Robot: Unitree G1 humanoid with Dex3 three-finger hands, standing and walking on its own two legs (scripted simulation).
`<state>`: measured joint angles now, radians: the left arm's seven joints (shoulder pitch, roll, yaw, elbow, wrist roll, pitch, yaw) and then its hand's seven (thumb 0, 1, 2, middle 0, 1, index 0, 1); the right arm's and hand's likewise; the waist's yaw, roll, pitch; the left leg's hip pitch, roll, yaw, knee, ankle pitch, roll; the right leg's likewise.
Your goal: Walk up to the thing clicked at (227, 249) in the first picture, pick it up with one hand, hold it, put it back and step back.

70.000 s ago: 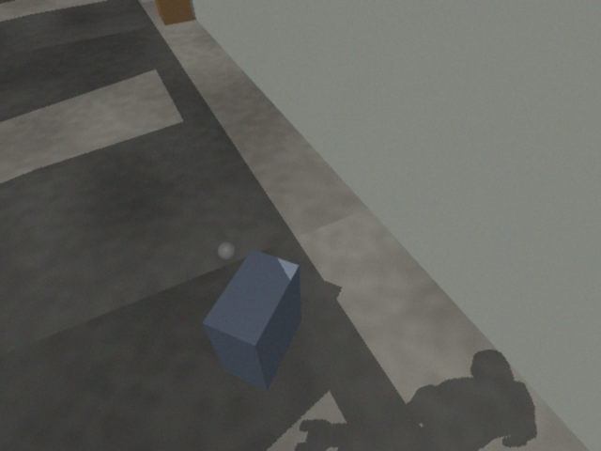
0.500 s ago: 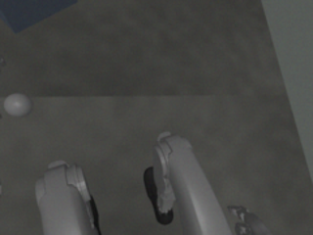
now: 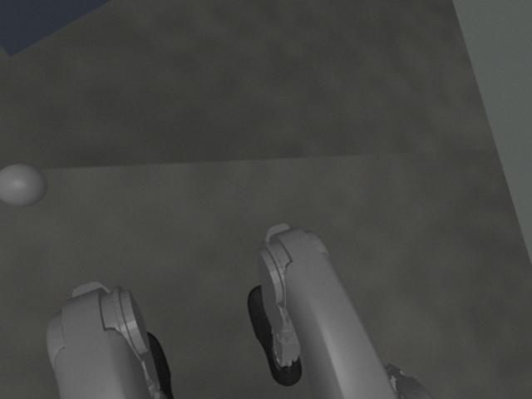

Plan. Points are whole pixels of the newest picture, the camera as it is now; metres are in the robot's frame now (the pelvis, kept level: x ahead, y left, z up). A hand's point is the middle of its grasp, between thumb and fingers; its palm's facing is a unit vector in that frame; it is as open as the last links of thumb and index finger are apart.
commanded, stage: home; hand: left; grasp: from above
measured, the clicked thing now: (21, 185) +0.52 +0.30 -0.30
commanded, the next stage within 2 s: none
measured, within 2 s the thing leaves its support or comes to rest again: neither
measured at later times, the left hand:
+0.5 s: hand out of the picture +0.32 +0.28 +0.06, palm faces -0.23 -0.69 -0.69, open 7.7 cm
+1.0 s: hand out of the picture +0.24 +0.22 +0.27, palm faces +0.19 -0.95 -0.25, open 7.4 cm
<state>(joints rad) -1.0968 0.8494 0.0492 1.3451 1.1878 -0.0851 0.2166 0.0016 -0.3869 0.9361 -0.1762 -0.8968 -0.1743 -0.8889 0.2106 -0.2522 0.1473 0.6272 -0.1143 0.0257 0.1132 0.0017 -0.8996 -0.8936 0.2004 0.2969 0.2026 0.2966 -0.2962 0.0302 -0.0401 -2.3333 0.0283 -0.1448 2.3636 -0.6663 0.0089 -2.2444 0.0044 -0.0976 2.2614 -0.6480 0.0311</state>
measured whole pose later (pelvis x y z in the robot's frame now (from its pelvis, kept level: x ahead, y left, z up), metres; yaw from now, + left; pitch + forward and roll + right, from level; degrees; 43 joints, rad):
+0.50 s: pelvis +0.00 +0.00 +0.17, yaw +6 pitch +30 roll -6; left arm -0.26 0.47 0.00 0.47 0.46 0.15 0.03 0.01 0.83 0.88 -0.21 -0.31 -0.21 -0.31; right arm 0.11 -0.27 -0.02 0.58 0.02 0.01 0.00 0.01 -0.91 -0.90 0.20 0.30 0.20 0.30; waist -0.07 0.03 -0.20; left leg -1.75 0.03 -0.08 1.84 -0.62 0.00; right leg -1.68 -0.01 -0.07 1.77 -0.62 0.02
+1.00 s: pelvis +0.06 +0.00 +0.34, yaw +9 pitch +15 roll -4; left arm 0.30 0.24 0.04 0.06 -0.04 0.41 0.08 0.01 0.90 0.90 -0.21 -0.30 -0.20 -0.30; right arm 0.26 -0.21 0.05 0.56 0.04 -0.14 -0.15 0.01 -0.91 -0.90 0.20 0.30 0.20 0.30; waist -0.08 0.05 -0.17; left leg -0.93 0.04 -0.06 1.18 -0.51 -0.01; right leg -0.87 0.00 -0.07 1.10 -0.50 0.01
